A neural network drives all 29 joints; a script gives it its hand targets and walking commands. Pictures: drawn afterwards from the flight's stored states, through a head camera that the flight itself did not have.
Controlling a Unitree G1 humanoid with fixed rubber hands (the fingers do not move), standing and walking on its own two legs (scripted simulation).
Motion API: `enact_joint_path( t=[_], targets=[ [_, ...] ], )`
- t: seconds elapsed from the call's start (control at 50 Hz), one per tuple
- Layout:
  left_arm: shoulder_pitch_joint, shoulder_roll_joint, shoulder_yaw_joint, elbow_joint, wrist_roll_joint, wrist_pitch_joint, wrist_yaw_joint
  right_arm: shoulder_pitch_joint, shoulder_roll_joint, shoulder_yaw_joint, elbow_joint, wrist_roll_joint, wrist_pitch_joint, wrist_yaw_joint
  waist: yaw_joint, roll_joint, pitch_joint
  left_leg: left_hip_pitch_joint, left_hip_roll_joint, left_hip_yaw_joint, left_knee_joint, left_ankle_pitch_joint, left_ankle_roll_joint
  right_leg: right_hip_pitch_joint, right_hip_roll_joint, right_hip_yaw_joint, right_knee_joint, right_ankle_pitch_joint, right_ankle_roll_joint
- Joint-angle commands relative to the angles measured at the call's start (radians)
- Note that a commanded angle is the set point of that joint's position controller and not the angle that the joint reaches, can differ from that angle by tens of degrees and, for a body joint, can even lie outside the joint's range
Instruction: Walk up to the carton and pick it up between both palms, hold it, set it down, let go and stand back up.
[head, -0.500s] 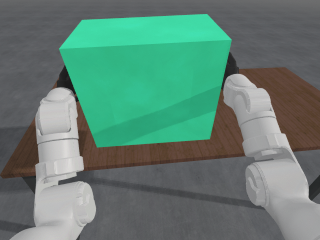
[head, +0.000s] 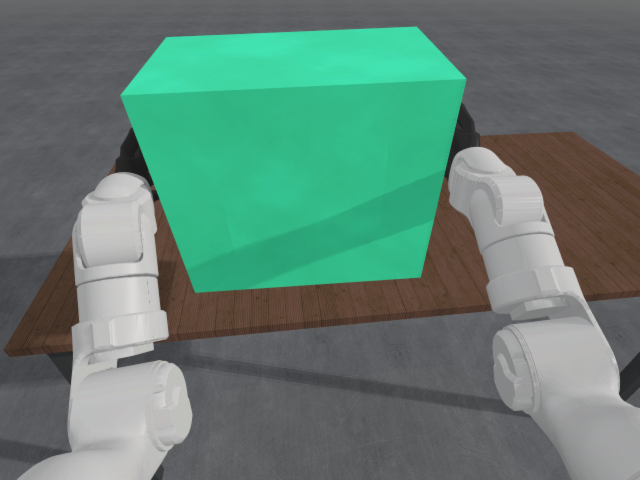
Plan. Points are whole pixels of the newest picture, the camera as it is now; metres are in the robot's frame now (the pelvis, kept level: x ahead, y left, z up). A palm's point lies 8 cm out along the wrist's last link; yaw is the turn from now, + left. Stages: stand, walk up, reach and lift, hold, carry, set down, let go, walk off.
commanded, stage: hold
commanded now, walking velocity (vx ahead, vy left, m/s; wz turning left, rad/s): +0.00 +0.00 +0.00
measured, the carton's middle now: (301, 164) +0.40 +0.00 +0.25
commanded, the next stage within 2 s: none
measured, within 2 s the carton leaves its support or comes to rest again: neither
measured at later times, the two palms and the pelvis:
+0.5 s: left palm (135, 188) +0.37 +0.19 +0.25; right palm (459, 161) +0.37 -0.19 +0.26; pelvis +0.00 +0.00 +0.00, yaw +0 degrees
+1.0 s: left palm (132, 185) +0.37 +0.19 +0.25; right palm (458, 157) +0.37 -0.19 +0.26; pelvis +0.00 +0.00 +0.00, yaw +0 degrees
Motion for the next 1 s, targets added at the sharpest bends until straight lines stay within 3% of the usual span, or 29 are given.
enact_joint_path(
  t=[0.0, 0.08, 0.14, 0.2, 0.32, 0.42, 0.46, 0.62, 0.72, 0.74, 0.8, 0.92, 0.98],
  targets=[
    [-0.798, -0.452, -0.357, -0.205, -0.212, -0.099, -0.158, -0.759, 0.560, 0.259, -0.323, 0.171, -0.060, 0.180, -0.001, 0.031, -0.398, -0.024, -0.053, -0.001, -0.053, 0.149, -0.013, 0.241, 0.032, 0.058, 0.005, 0.154, 0.032],
    [-0.787, -0.445, -0.352, -0.218, -0.212, -0.092, -0.167, -0.747, 0.554, 0.258, -0.334, 0.170, -0.059, 0.174, -0.011, 0.026, -0.413, -0.013, -0.051, 0.001, -0.047, 0.157, -0.014, 0.251, 0.034, 0.054, 0.008, 0.162, 0.031],
    [-0.784, -0.426, -0.323, -0.182, -0.192, -0.089, -0.175, -0.755, 0.555, 0.253, -0.309, 0.166, -0.055, 0.175, 0.002, 0.019, -0.376, -0.031, -0.061, 0.010, -0.055, 0.120, 0.001, 0.249, 0.023, 0.064, -0.002, 0.144, 0.038],
    [-0.818, -0.444, -0.364, -0.233, -0.210, -0.100, -0.170, -0.755, 0.555, 0.246, -0.332, 0.165, -0.066, 0.177, -0.005, 0.062, -0.405, -0.029, -0.054, 0.006, -0.050, 0.138, -0.014, 0.246, 0.030, 0.054, 0.013, 0.130, 0.028],
    [-0.798, -0.452, -0.392, -0.275, -0.223, -0.095, -0.160, -0.733, 0.535, 0.250, -0.366, 0.180, -0.063, 0.175, -0.025, 0.080, -0.438, 0.013, -0.051, -0.002, -0.030, 0.205, -0.028, 0.233, 0.037, 0.051, 0.017, 0.186, 0.027],
    [-0.748, -0.447, -0.366, -0.246, -0.207, -0.084, -0.165, -0.719, 0.533, 0.269, -0.368, 0.181, -0.058, 0.173, -0.007, 0.052, -0.416, 0.002, -0.050, -0.002, -0.035, 0.217, -0.024, 0.263, 0.039, 0.049, 0.019, 0.204, 0.032],
    [-0.767, -0.451, -0.376, -0.268, -0.215, -0.087, -0.166, -0.724, 0.538, 0.274, -0.367, 0.191, -0.056, 0.174, -0.016, 0.052, -0.426, 0.018, -0.049, -0.003, -0.032, 0.234, -0.029, 0.262, 0.045, 0.048, 0.015, 0.211, 0.029],
    [-0.761, -0.447, -0.351, -0.230, -0.203, -0.084, -0.165, -0.740, 0.542, 0.270, -0.351, 0.174, -0.054, 0.184, 0.008, 0.024, -0.392, -0.003, -0.045, -0.001, -0.053, 0.174, -0.014, 0.249, 0.045, 0.049, 0.012, 0.155, 0.028],
    [-0.803, -0.443, -0.361, -0.224, -0.203, -0.085, -0.163, -0.745, 0.545, 0.247, -0.316, 0.169, -0.059, 0.187, -0.003, 0.050, -0.378, -0.029, -0.044, -0.006, -0.062, 0.136, -0.016, 0.236, 0.037, 0.055, 0.008, 0.124, 0.023],
    [-0.804, -0.446, -0.352, -0.212, -0.202, -0.087, -0.164, -0.756, 0.543, 0.246, -0.321, 0.162, -0.061, 0.189, 0.007, 0.045, -0.382, -0.034, -0.041, -0.005, -0.064, 0.123, -0.015, 0.240, 0.040, 0.049, 0.012, 0.108, 0.024],
    [-0.800, -0.439, -0.359, -0.214, -0.206, -0.091, -0.166, -0.747, 0.549, 0.244, -0.324, 0.156, -0.061, 0.186, -0.008, 0.027, -0.402, -0.021, -0.047, 0.004, -0.058, 0.124, -0.011, 0.245, 0.031, 0.060, 0.009, 0.128, 0.028],
    [-0.817, -0.441, -0.363, -0.192, -0.212, -0.097, -0.166, -0.742, 0.537, 0.219, -0.289, 0.150, -0.059, 0.182, -0.023, 0.058, -0.392, -0.027, -0.042, -0.005, -0.063, 0.095, -0.013, 0.224, 0.031, 0.056, 0.006, 0.100, 0.027],
    [-0.801, -0.442, -0.340, -0.173, -0.198, -0.092, -0.174, -0.755, 0.537, 0.222, -0.291, 0.155, -0.061, 0.179, -0.013, 0.062, -0.389, -0.038, -0.052, 0.004, -0.056, 0.106, -0.011, 0.247, 0.027, 0.059, 0.007, 0.111, 0.031]
  ],
)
